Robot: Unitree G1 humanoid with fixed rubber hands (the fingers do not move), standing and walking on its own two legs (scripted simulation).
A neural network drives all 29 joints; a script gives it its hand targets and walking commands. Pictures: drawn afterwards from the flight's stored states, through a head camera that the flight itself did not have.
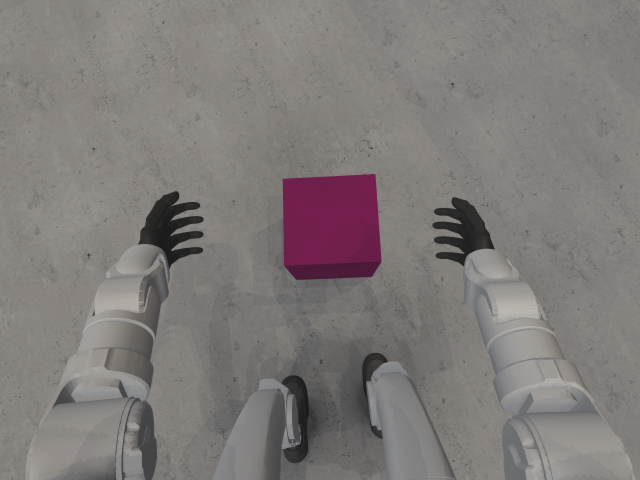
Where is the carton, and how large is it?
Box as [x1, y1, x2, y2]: [283, 174, 381, 279]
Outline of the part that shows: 375,174 283,179 284,265 296,279 355,277 372,275 381,261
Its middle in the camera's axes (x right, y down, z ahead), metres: +0.03 -0.03 +0.98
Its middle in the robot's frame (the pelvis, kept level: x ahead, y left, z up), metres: +0.53 -0.01 -0.57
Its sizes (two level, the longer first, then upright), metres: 0.210 0.200 0.250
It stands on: the floor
